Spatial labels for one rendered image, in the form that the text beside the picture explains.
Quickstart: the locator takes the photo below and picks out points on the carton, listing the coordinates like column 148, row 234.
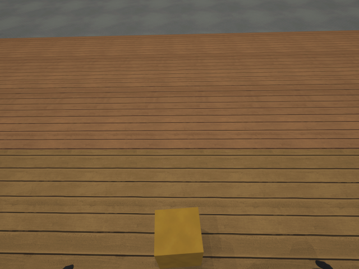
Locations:
column 177, row 238

